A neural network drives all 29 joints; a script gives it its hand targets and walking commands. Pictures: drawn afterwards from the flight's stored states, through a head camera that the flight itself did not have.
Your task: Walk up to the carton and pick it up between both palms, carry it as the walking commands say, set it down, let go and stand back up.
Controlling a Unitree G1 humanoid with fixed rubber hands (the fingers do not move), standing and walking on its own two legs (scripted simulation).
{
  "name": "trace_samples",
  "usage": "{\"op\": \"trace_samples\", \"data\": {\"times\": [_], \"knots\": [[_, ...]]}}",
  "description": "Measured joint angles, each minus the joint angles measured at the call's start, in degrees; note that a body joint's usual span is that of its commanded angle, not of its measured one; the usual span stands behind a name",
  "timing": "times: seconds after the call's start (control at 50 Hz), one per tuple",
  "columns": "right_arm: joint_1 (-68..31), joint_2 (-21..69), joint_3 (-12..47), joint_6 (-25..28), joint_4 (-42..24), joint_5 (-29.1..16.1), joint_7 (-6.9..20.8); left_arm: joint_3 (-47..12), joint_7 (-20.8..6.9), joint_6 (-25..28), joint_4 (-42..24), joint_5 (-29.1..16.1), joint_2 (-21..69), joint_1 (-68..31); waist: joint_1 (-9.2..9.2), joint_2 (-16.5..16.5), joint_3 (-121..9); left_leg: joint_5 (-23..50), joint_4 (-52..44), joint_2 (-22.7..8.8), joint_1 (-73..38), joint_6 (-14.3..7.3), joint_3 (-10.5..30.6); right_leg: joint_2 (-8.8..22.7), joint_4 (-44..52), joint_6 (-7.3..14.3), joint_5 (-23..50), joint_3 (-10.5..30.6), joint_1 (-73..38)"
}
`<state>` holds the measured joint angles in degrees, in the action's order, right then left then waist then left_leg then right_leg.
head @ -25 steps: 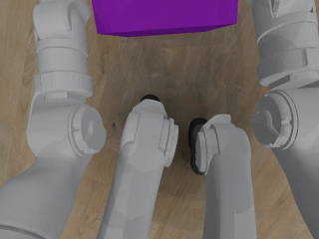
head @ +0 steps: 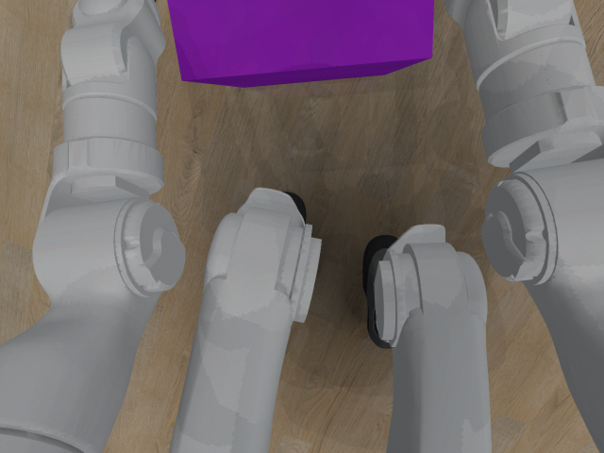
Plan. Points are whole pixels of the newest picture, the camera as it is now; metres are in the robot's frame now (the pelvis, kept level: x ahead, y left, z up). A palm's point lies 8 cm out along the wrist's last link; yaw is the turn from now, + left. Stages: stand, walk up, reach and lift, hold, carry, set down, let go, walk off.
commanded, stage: set down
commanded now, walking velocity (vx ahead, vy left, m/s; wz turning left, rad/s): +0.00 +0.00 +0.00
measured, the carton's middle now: out of the picture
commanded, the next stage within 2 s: none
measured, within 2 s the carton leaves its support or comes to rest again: rests again in 0.04 s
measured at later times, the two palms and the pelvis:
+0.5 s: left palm out of the picture +0.51 +0.27 -0.18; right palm out of the picture +0.58 -0.02 -0.17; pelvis +0.00 +0.01 -0.01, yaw -1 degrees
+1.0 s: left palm out of the picture +0.50 +0.27 -0.18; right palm out of the picture +0.58 -0.03 -0.18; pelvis +0.01 +0.00 -0.02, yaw +0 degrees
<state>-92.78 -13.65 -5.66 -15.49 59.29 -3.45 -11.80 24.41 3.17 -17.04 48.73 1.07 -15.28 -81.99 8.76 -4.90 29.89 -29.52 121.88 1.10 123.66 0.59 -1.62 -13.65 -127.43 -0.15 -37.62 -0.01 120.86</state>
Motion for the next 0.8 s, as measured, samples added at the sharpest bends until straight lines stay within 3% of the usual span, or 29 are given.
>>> {"op": "trace_samples", "data": {"times": [0.06, 0.28, 0.8], "knots": [[0.28, 0.62, -0.46, 0.12, 0.43, 0.27, 0.02, 0.32, -0.79, 0.03, -0.39, -0.54, -0.06, 1.36, -0.31, -0.44, -0.01, -0.30, 0.42, -0.28, 0.16, -0.06, 0.02, 0.11, -0.30, 0.19, -0.18, -0.26, 0.17], [1.13, -0.17, 1.05, 1.51, 0.79, -1.08, 0.10, -1.69, 0.33, 0.70, 0.71, -0.87, -0.53, 0.47, -0.04, -0.71, -0.01, -0.48, 1.58, -1.01, 0.63, -1.04, -0.51, 0.38, -1.17, -0.21, -0.37, -0.32, 0.49], [4.85, 0.65, -2.62, 3.65, 2.22, 2.42, 4.18, -1.56, -1.92, 3.05, 3.92, -0.72, 0.21, 3.97, 0.27, 0.53, -6.28, -1.64, 3.16, -1.62, 4.53, -2.17, -1.27, 1.98, -2.57, 0.18, -1.84, -0.73, 3.95]]}}
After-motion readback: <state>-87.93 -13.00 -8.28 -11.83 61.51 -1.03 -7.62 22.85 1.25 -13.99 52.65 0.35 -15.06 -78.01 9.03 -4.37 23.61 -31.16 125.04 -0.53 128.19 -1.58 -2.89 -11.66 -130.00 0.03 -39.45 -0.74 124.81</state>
